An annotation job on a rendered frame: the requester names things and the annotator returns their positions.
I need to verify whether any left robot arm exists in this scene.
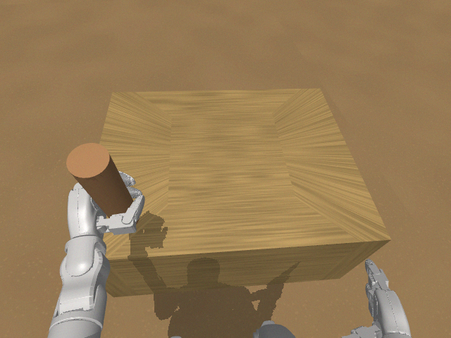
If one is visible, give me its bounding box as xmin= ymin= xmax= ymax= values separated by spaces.
xmin=47 ymin=234 xmax=110 ymax=338

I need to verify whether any right robot hand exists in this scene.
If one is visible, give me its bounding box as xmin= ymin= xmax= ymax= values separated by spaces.
xmin=342 ymin=259 xmax=412 ymax=338

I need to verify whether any left robot hand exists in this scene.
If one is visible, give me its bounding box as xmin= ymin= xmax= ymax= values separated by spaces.
xmin=67 ymin=171 xmax=145 ymax=240

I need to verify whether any can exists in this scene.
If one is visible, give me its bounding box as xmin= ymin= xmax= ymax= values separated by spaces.
xmin=66 ymin=143 xmax=139 ymax=224

